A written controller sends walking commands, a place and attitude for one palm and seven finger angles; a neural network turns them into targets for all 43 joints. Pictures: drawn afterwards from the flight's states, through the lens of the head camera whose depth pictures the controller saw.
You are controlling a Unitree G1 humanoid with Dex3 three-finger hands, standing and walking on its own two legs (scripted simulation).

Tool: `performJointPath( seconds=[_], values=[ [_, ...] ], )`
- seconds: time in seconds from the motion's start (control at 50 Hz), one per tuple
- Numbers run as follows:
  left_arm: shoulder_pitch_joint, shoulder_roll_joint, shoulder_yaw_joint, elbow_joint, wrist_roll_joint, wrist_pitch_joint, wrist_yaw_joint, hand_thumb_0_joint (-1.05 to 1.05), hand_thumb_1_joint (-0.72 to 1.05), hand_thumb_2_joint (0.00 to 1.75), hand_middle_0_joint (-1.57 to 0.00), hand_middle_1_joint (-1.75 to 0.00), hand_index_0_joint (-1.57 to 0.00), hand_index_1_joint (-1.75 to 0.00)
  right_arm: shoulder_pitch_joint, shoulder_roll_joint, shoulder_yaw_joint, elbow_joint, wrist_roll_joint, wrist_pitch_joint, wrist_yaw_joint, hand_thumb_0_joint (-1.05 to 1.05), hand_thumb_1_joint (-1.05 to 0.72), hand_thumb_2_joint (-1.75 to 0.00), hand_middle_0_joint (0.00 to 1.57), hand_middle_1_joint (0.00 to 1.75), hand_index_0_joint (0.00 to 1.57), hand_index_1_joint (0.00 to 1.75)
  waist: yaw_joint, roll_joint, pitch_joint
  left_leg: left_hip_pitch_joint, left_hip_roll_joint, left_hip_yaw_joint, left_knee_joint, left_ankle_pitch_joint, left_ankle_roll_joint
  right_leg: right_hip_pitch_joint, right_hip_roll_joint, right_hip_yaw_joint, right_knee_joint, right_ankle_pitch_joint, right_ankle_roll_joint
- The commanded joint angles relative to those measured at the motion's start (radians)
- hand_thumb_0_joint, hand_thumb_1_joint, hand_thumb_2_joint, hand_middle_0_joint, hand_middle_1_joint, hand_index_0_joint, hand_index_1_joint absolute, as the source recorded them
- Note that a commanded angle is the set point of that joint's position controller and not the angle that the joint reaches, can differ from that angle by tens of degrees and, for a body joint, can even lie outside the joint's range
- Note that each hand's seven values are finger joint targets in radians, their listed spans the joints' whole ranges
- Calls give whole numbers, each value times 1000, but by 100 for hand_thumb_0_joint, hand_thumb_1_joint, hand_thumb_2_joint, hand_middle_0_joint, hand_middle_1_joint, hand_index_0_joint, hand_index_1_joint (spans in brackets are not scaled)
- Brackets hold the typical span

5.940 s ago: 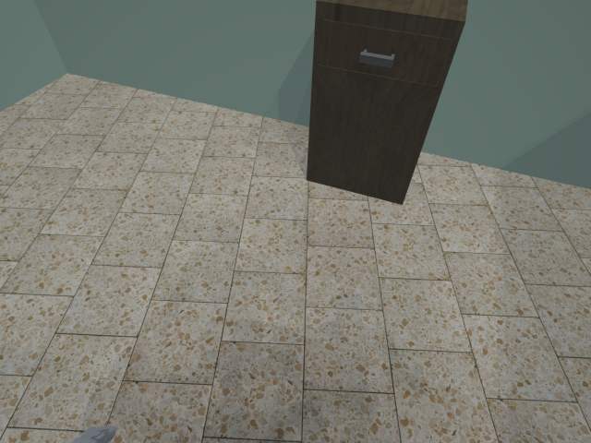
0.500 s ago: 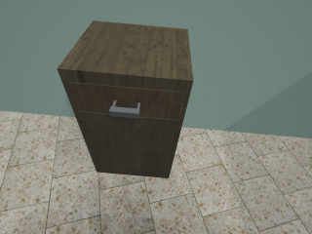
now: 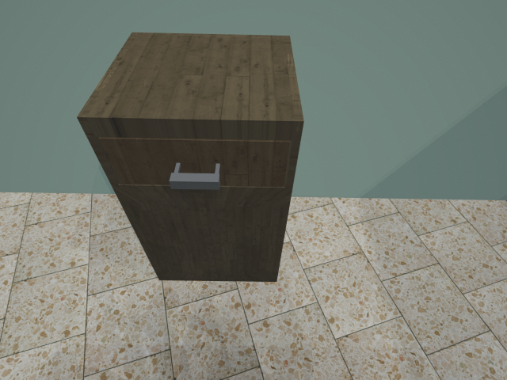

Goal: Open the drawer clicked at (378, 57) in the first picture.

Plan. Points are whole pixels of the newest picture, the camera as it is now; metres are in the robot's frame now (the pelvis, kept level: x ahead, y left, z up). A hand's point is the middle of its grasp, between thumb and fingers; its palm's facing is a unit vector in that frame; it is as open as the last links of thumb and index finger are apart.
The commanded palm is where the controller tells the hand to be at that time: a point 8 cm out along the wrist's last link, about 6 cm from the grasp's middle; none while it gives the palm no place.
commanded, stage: look again from close up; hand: left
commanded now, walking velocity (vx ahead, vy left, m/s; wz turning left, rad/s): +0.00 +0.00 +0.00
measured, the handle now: (196, 174) +0.58 +0.17 -0.08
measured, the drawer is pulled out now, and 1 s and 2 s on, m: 0.00 0.00 0.00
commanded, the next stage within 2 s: shuffle to correct the standing spot in 0.40 s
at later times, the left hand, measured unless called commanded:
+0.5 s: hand out of the picture +0.01 +0.16 -0.17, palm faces +0.02 -0.98 -0.20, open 7.4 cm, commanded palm none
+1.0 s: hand out of the picture +0.04 +0.13 -0.18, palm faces +0.06 -0.98 -0.18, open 7.4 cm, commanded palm none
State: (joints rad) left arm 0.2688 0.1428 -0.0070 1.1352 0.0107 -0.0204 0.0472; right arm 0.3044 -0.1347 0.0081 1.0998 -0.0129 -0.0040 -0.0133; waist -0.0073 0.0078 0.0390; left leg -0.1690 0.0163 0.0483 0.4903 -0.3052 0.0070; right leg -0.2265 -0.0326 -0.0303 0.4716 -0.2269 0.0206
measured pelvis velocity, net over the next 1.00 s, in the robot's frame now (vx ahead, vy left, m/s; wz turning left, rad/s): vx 0.05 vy -0.03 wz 0.00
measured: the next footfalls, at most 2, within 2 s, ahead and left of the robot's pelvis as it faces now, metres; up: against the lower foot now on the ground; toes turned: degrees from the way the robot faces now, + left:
none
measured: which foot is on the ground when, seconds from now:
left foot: down 0.00-1.00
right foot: down 0.00-1.00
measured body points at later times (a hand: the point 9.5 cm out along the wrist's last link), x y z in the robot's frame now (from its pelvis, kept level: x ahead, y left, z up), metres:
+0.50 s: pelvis +0.00 -0.01 +0.00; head +0.01 -0.02 +0.45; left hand +0.01 +0.21 -0.16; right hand +0.00 -0.23 -0.17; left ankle -0.03 +0.11 -0.74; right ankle +0.01 -0.13 -0.74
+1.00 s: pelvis +0.05 -0.03 -0.01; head +0.08 -0.03 +0.44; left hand +0.04 +0.18 -0.17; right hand +0.05 -0.24 -0.17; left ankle -0.02 +0.11 -0.73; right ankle +0.02 -0.13 -0.73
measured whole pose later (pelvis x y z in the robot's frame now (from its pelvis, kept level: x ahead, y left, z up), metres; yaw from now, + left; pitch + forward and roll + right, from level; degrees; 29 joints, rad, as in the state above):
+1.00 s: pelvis +0.05 -0.03 -0.01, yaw +0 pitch +0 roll +1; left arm 0.30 0.12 0.02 1.11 0.01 0.00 0.04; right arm 0.28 -0.13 0.00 1.10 -0.01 -0.01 -0.05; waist 0.01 -0.01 0.06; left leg -0.13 0.05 0.06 0.55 -0.37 -0.03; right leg -0.22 -0.01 -0.04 0.60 -0.34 -0.02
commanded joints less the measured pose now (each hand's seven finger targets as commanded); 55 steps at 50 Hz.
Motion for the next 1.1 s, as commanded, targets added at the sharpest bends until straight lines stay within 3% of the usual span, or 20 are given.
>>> performJointPath(
  seconds=[0.0, 0.06, 0.16, 0.48, 0.56, 0.64, 0.68, 0.72, 0.74, 0.78, 0.8, 0.82, 0.84, 0.86, 0.88, 0.9, 0.96, 1.08],
  values=[
    [48, 113, 9, -63, 3, -15, -5, 0, 90, 90, -20, -30, -20, -30, 65, -101, -8, -86, -4, -32, -6, 0, -90, -90, 20, 30, 20, 30, -1, 66, -10, -89, 88, -92, -80, 132, 27, 9, -63, 54, -10, 19, -59],
    [50, 101, 9, -63, 2, -5, -9, 0, 90, 90, -20, -30, -20, -30, 77, -113, -6, -92, -3, -34, -12, 0, -90, -90, 20, 30, 20, 30, 5, 31, 20, -109, 100, -97, -93, 176, 36, 28, -54, 35, 7, 51, -55],
    [51, 104, 9, -68, 0, 2, -14, 0, 90, 90, -20, -30, -20, -30, 75, -120, -4, -85, -2, -27, -12, 0, -90, -90, 20, 30, 20, 30, 6, -15, 79, -126, 86, -93, -130, 81, 35, 6, -55, 49, -19, 30, -51],
    [62, 100, 20, -53, 0, -3, -16, 0, 90, 90, -20, -30, -20, -30, 63, -106, -5, -30, -1, -26, -19, 0, -90, -90, 20, 30, 20, 30, 6, -9, 27, -40, 82, -57, -114, 143, 24, 28, -66, 72, -41, 134, -56],
    [73, 95, 30, -53, 10, 4, -27, 0, 90, 90, -20, -30, -20, -30, 76, -117, -15, -26, -10, -21, -14, 0, -90, -90, 20, 30, 20, 30, 7, 0, 69, -75, 99, -76, -131, -91, 45, -27, -40, 54, -14, -134, -69],
    [101, 91, 38, -58, 15, 1, -39, 0, 90, 90, -20, -30, -20, -30, 67, -117, -28, -41, -14, -20, -11, 0, -90, -90, 20, 30, 20, 30, 12, 13, 122, -115, 104, -92, -121, -197, 62, -79, -25, 72, -4, -228, -85],
    [116, 91, 44, -58, 15, -6, -42, 0, 90, 90, -20, -30, -20, -30, 74, -108, -28, -44, -14, -27, -11, 0, -90, -90, 20, 30, 20, 30, 14, 6, 114, -124, 96, -75, -75, -139, 64, -65, -36, 92, -3, -199, -97],
    [142, 101, 52, -49, 13, -16, -42, 0, 90, 90, -20, -30, -20, -30, 84, -92, -25, -47, -13, -37, -14, 0, -90, -90, 20, 30, 20, 30, 17, -67, 76, -130, 65, -25, 22, -40, 53, -10, -66, 138, -12, -93, -117],
    [159, 106, 53, -40, 13, -17, -39, 0, 90, 90, -20, -30, -20, -30, 85, -76, -22, -47, -11, -39, -16, 0, -90, -90, 20, 30, 20, 30, 19, -93, 57, -136, 43, 3, 72, 2, 44, 22, -88, 163, -25, -3, -126],
    [184, 118, 60, -27, 8, -23, -29, 0, 90, 90, -20, -30, -20, -30, 87, -47, -13, -39, -5, -42, -22, 0, -90, -90, 20, 30, 20, 30, 19, -138, 12, -139, 18, 31, 145, 49, 19, 94, -150, 202, -30, 340, -146],
    [174, 112, 58, -24, 6, -24, -22, 0, 90, 90, -20, -30, -20, -30, 93, -42, -8, -32, 0, -41, -27, 0, -90, -90, 20, 30, 20, 30, 9, -127, 1, -107, 29, 21, 111, 55, 10, 96, -160, 188, -11, 499, -151],
    [148, 102, 51, -27, 4, -22, -18, 0, 90, 90, -20, -30, -20, -30, 100, -40, -8, -17, 4, -39, -30, 0, -90, -90, 20, 30, 20, 30, -3, -72, -2, -43, 44, 5, 50, 152, 6, 75, -138, 138, 24, 605, -132],
    [127, 87, 46, -36, 3, -20, -14, 0, 90, 90, -20, -30, -20, -30, 119, -49, -11, 0, 5, -40, -32, 0, -90, -90, 20, 30, 20, 30, -11, 7, -6, 13, 69, -16, 10, 392, 5, 62, -93, 80, 75, 650, -99],
    [117, 86, 45, -44, -2, -19, -8, 0, 90, 90, -20, -30, -20, -30, 126, -72, -15, 7, 4, -40, -38, 0, -90, -90, 20, 30, 20, 30, -2, 64, -17, 44, 93, -16, 29, 615, 7, 67, -77, 57, 89, 630, -75],
    [123, 95, 51, -47, -4, -17, -3, 0, 90, 90, -20, -30, -20, -30, 118, -82, -20, 3, 5, -35, -43, 0, -90, -90, 20, 30, 20, 30, 6, 66, -35, 70, 105, -6, 47, 710, 4, 69, -75, 49, 96, 623, -68],
    [119, 105, 54, -50, -5, -13, 2, 0, 90, 90, -20, -30, -20, -30, 112, -90, -26, -2, 8, -28, -46, 0, -90, -90, 20, 30, 20, 30, 7, 52, -45, 75, 107, -4, 51, 727, 2, 74, -78, 46, 103, 625, -65],
    [92, 104, 59, -78, 0, 3, 7, 0, 90, 90, -20, -30, -20, -30, 91, -98, -40, -27, 8, -15, -47, 0, -90, -90, 20, 30, 20, 30, 9, 41, -44, 79, 118, -6, 33, 726, 14, 45, -75, 44, 118, 542, -57],
    [72, 97, 54, -104, 4, 14, 2, 0, 90, 90, -20, -30, -20, -30, 40, -91, -43, -57, 2, -8, -41, 0, -90, -90, 20, 30, 20, 30, 16, -10, -52, 54, 115, -17, -13, 505, 22, 38, -78, 65, 74, 446, -59]
  ],
)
